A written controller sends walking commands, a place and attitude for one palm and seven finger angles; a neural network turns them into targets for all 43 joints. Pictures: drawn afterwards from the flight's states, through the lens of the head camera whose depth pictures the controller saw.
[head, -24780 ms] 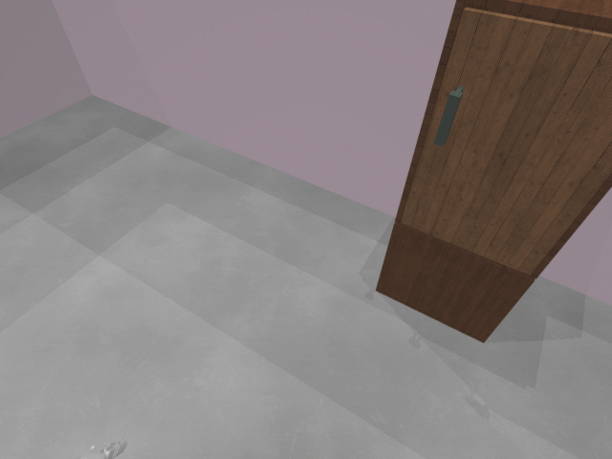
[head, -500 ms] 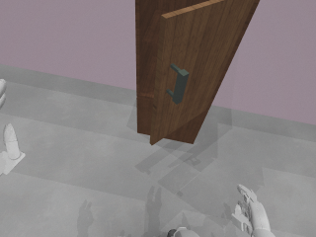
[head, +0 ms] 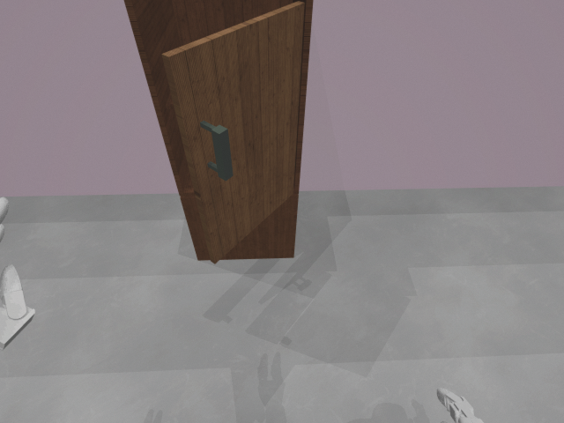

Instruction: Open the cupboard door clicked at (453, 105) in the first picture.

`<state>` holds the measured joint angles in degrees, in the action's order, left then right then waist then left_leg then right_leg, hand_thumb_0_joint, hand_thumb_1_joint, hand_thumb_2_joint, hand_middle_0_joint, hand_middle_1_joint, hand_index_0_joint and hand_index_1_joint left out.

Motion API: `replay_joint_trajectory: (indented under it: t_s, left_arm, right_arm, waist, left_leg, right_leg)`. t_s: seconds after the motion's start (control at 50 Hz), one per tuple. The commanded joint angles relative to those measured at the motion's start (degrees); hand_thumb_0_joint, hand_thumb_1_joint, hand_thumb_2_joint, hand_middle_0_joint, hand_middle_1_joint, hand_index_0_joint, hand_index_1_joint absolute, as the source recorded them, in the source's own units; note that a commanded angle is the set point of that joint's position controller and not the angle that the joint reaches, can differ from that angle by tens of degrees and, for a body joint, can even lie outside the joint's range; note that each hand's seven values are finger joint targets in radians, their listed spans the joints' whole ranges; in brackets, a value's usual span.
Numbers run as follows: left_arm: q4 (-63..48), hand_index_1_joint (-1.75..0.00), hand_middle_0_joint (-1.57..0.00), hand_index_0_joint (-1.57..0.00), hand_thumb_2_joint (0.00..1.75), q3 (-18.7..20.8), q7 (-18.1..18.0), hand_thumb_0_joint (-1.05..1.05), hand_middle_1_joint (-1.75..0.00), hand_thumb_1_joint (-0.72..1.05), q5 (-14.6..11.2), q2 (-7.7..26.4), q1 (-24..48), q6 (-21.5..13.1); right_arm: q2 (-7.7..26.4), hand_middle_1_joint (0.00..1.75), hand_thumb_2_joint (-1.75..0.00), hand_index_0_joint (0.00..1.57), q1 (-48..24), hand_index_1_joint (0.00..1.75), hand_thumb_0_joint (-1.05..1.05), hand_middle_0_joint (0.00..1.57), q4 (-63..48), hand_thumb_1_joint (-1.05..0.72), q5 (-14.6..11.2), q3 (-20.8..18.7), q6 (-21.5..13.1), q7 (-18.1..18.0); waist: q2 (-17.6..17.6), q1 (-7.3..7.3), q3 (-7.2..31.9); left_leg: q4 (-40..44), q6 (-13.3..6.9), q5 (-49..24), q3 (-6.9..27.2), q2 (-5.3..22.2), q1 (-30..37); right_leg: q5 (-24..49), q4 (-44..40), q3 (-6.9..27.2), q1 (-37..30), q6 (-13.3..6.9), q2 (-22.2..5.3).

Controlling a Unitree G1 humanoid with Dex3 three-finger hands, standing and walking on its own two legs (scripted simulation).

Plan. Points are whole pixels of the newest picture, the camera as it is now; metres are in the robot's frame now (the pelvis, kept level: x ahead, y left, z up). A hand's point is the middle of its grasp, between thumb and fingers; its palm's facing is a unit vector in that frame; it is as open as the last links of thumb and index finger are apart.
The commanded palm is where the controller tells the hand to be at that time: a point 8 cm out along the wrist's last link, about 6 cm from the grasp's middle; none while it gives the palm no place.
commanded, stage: stop stepping back and stand still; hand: left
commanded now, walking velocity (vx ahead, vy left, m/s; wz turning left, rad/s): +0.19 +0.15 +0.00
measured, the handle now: (215, 150) +0.62 +0.15 +0.04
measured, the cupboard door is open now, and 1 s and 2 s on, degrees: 49 49 49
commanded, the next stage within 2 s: let the arm hang, fingers relaxed in 0.38 s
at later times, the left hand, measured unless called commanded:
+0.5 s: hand (6, 344) +0.18 +0.28 +0.13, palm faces +0.44 -0.79 -0.43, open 7.5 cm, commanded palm none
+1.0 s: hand out of the picture -0.01 +0.21 -0.17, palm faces +0.05 -0.96 -0.27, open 7.2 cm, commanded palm none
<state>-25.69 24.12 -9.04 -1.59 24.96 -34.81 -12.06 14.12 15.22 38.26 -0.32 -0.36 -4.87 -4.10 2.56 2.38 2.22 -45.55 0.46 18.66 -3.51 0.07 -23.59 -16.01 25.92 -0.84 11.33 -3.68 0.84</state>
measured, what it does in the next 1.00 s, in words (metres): steps on the spot: left foot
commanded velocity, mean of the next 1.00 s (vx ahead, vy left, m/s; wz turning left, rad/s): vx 0.04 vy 0.00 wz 0.00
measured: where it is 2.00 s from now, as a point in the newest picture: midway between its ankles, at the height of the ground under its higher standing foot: outside the picture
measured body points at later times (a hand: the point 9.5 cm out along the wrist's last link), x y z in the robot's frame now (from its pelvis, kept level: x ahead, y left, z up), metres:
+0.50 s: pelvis -0.02 +0.02 -0.01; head -0.03 +0.01 +0.44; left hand +0.15 +0.32 +0.16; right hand +0.14 -0.21 -0.10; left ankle -0.02 +0.12 -0.74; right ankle -0.03 -0.07 -0.74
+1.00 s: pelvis -0.03 +0.00 +0.00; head +0.00 +0.00 +0.45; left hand -0.01 +0.26 -0.15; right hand -0.01 -0.26 -0.15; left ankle -0.01 +0.12 -0.74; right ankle -0.02 -0.09 -0.74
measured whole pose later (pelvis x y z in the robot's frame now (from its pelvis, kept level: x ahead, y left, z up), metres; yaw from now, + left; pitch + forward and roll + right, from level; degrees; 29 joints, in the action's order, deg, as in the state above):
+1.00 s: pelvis -0.03 +0.00 +0.00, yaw +4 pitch -1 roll +0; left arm 59.0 0.5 -1.1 0.5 14.1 -14.0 0.9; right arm 13.3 15.6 60.9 1.3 -0.6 1.7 -1.2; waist -0.2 0.7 -4.3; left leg -26.2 -0.2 12.5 0.6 -0.1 -12.9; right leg -13.0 25.0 0.4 11.1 -2.8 3.4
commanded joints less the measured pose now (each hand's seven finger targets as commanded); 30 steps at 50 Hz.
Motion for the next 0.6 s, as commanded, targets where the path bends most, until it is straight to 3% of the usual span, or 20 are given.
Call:
replay_joint_trajectory:
  t_s: [0.0,0.02,0.06,0.1,0.14,0.16,0.18,0.22,0.26,0.32,0.34,0.36,0.38,0.44,0.46,0.48,0.5,0.52,0.54,0.58]
  left_arm:
    - [-9.0,-0.30,-0.20,-0.20,0.90,6.7,-1.2,0.00,-0.30,0.90,-0.4,9.6,2.5,-4.4]
    - [-9.7,-0.30,-0.20,-0.20,0.90,6.7,-1.3,0.00,-0.30,0.90,-0.3,9.7,2.6,-4.7]
    - [-12.1,-0.30,-0.20,-0.20,0.90,7.3,-1.4,0.00,-0.30,0.90,-0.2,10.3,2.6,-5.2]
    - [-15.7,-0.30,-0.20,-0.20,0.90,7.7,-1.3,0.00,-0.30,0.90,-0.2,11.1,2.9,-5.9]
    - [-18.1,-0.30,-0.20,-0.20,0.90,8.5,-1.5,0.00,-0.30,0.90,0.0,11.3,3.1,-6.3]
    - [-14.7,-0.30,-0.20,-0.20,0.90,9.1,-1.4,0.00,-0.30,0.90,0.1,11.3,1.0,-5.9]
    - [-14.2,-0.30,-0.20,-0.20,0.90,8.8,-1.5,0.00,-0.30,0.90,0.1,11.0,2.4,-5.5]
    - [-12.0,-0.30,-0.20,-0.20,0.90,7.8,-1.5,0.00,-0.30,0.90,0.3,9.7,5.5,-5.0]
    - [-7.9,-0.30,-0.20,-0.20,0.90,6.4,-1.2,0.00,-0.30,0.90,0.2,8.0,6.8,-4.5]
    - [-5.3,-0.30,-0.20,-0.20,0.90,4.5,-0.6,0.00,-0.30,0.90,0.0,7.0,8.0,-4.0]
    - [-5.0,-0.30,-0.20,-0.20,0.90,4.0,-0.5,0.00,-0.30,0.90,0.1,7.0,8.7,-3.8]
    - [-5.3,-0.30,-0.20,-0.20,0.90,3.5,-0.4,0.00,-0.30,0.90,0.2,6.7,9.6,-3.5]
    - [-6.2,-0.30,-0.20,-0.20,0.90,3.4,-0.4,0.00,-0.30,0.90,0.3,7.0,10.8,-3.3]
    - [-9.3,-0.30,-0.20,-0.20,0.90,4.3,-0.3,0.00,-0.30,0.90,0.2,7.8,11.2,-3.7]
    - [34.0,-0.30,-0.20,-0.20,0.90,-17.9,7.6,0.00,-0.30,0.90,5.0,-3.5,12.0,6.5]
    - [34.7,-0.30,-0.20,-0.20,0.90,-16.7,8.4,0.00,-0.30,0.90,3.7,-7.1,10.8,11.1]
    - [33.5,-0.30,-0.20,-0.20,0.90,-17.5,8.3,0.00,-0.30,0.90,3.7,-8.5,11.5,12.6]
    - [34.5,-0.30,-0.20,-0.20,0.90,-18.3,8.1,0.00,-0.30,0.90,3.5,-9.0,12.9,12.8]
    - [36.9,-0.30,-0.20,-0.20,0.90,-18.6,8.2,0.00,-0.30,0.90,3.4,-8.5,14.6,12.6]
    - [43.5,-0.30,-0.20,-0.20,0.90,-19.1,8.2,0.00,-0.30,0.90,3.4,-7.4,16.6,12.1]
  right_arm:
    - [4.8,0.30,-0.90,0.20,-8.1,0.30,0.00,0.20,-10.0,-0.90,-0.1,-2.2,-3.9,-0.2]
    - [5.1,0.30,-0.90,0.20,-7.4,0.30,0.00,0.20,-9.9,-0.90,0.1,-2.4,-4.2,0.0]
    - [5.5,0.30,-0.90,0.20,-6.0,0.30,0.00,0.20,-9.8,-0.90,0.4,-2.8,-4.8,0.2]
    - [6.3,0.30,-0.90,0.20,-5.9,0.30,0.00,0.20,-10.6,-0.90,0.6,-3.3,-5.4,0.0]
    - [7.3,0.30,-0.90,0.20,-5.9,0.30,0.00,0.20,-11.6,-0.90,0.8,-3.3,-6.0,0.1]
    - [6.5,0.30,-0.90,0.20,-5.3,0.30,0.00,0.20,-10.7,-0.90,0.6,-2.9,-6.0,0.0]
    - [6.1,0.30,-0.90,0.20,-5.7,0.30,0.00,0.20,-10.4,-0.90,0.8,-2.4,-5.8,-0.3]
    - [5.9,0.30,-0.90,0.20,-5.9,0.30,0.00,0.20,-9.9,-0.90,0.6,-2.3,-5.9,-0.8]
    - [5.9,0.30,-0.90,0.20,-5.9,0.30,0.00,0.20,-9.7,-0.90,0.4,-2.3,-6.0,-0.9]
    - [5.0,0.30,-0.90,0.20,-5.7,0.30,0.00,0.20,-9.1,-0.90,0.2,-2.4,-5.6,-0.4]
    - [4.9,0.30,-0.90,0.20,-5.6,0.30,0.00,0.20,-8.8,-0.90,0.1,-2.4,-5.3,-0.2]
    - [4.8,0.30,-0.90,0.20,-5.8,0.30,0.00,0.20,-8.8,-0.90,0.1,-2.3,-5.2,0.0]
    - [4.6,0.30,-0.90,0.20,-6.0,0.30,0.00,0.20,-8.8,-0.90,0.2,-1.9,-5.1,0.1]
    - [4.7,0.30,-0.90,0.20,-7.4,0.30,0.00,0.20,-9.5,-0.90,0.5,-1.3,-5.4,-0.5]
    - [14.5,0.30,-0.90,0.20,-6.7,0.30,0.00,0.20,4.6,-0.90,1.3,-4.8,-5.8,4.6]
    - [9.8,0.30,-0.90,0.20,-2.2,0.30,0.00,0.20,3.6,-0.90,0.9,-4.0,-1.6,4.4]
    - [9.1,0.30,-0.90,0.20,-1.9,0.30,0.00,0.20,2.6,-0.90,1.2,-3.8,-0.7,3.8]
    - [8.7,0.30,-0.90,0.20,-1.3,0.30,0.00,0.20,2.4,-0.90,2.0,-3.0,-0.1,3.5]
    - [8.3,0.30,-0.90,0.20,-1.1,0.30,0.00,0.20,1.9,-0.90,2.5,-2.4,0.3,3.2]
    - [8.6,0.30,-0.90,0.20,-3.2,0.30,0.00,0.20,2.1,-0.90,3.1,-2.3,1.3,3.1]
  waist:
    - [3.8,-2.01,0.3]
    - [4.4,-2.05,0.1]
    - [1.6,-1.37,0.3]
    - [-6.8,-1.39,1.3]
    - [-15.3,-2.38,2.9]
    - [-15.4,-2.22,3.7]
    - [-15.9,-1.90,1.5]
    - [-9.7,-1.58,-1.8]
    - [-4.6,-1.29,-3.8]
    - [3.9,-0.85,-3.5]
    - [5.1,-0.97,-3.3]
    - [5.2,-1.17,-3.2]
    - [4.6,-1.16,-2.5]
    - [-3.3,-1.71,0.0]
    - [-8.6,1.36,-3.0]
    - [-12.3,-0.06,-0.7]
    - [-13.7,0.35,-1.5]
    - [-9.7,0.37,0.7]
    - [-4.9,0.26,1.5]
    - [1.7,-1.55,2.6]
  left_leg:
    - [8.4,-1.7,0.8,0.6,1.4,0.4]
    - [11.3,-2.2,1.0,0.6,1.5,2.0]
    - [19.3,-3.0,-2.0,1.0,1.3,7.4]
    - [25.3,-4.1,-4.0,4.3,3.8,12.1]
    - [25.5,-6.3,-11.3,12.0,9.3,13.0]
    - [26.0,-6.4,-9.3,11.7,10.0,11.6]
    - [27.7,-6.5,-5.7,12.1,10.4,8.2]
    - [28.3,-5.9,2.6,11.2,10.2,2.7]
    - [25.3,-4.9,6.6,8.5,7.3,0.9]
    - [12.8,-2.9,3.0,2.8,2.1,4.3]
    - [9.7,-2.4,1.5,2.1,1.5,4.8]
    - [9.7,-2.2,0.4,2.1,1.5,5.8]
    - [12.5,-2.2,-1.1,2.4,1.7,7.6]
    - [22.3,-2.7,-10.9,5.3,4.2,13.5]
    - [15.0,-4.9,-25.1,12.3,8.3,9.2]
    - [20.6,-7.5,-32.3,14.6,10.7,9.1]
    - [23.7,-9.5,-37.3,16.5,13.2,10.2]
    - [24.0,-11.5,-36.6,20.5,15.2,10.3]
    - [23.8,-12.6,-37.1,22.2,16.0,11.1]
    - [21.1,-13.4,-43.1,18.8,15.3,14.4]
  right_leg:
    - [13.2,-9.5,11.4,-2.0,-1.8,-16.4]
    - [8.0,-10.2,12.8,-1.4,-2.0,-16.4]
    - [2.0,-9.1,12.9,0.2,-1.5,-15.1]
    - [0.4,-3.8,9.3,1.4,0.7,-9.9]
    - [2.3,4.4,4.2,3.0,2.6,-3.2]
    - [-0.1,5.3,2.0,2.5,3.1,-1.9]
    - [-1.2,5.9,0.8,2.2,3.1,-1.4]
    - [-1.4,3.7,1.6,0.1,3.0,-1.8]
    - [-2.7,-1.1,6.0,1.0,2.1,-2.9]
    - [-11.5,-10.9,18.0,6.4,-1.5,-10.4]
    - [-12.1,-12.7,20.0,6.7,-2.8,-12.7]
    - [-9.6,-13.0,19.6,6.4,-3.5,-13.5]
    - [-6.0,-11.7,16.8,5.9,-3.1,-12.8]
    - [6.3,-3.9,8.1,3.5,1.0,-6.2]
    - [12.9,10.9,1.5,12.8,2.2,-5.5]
    - [2.4,16.1,0.2,11.5,3.3,-2.3]
    - [-10.0,22.5,1.2,14.2,3.6,-0.9]
    - [-14.6,28.7,3.4,16.3,4.0,-0.3]
    - [-14.7,31.2,5.1,17.1,4.2,-0.7]
    - [-13.1,26.4,4.7,15.4,4.1,-1.9]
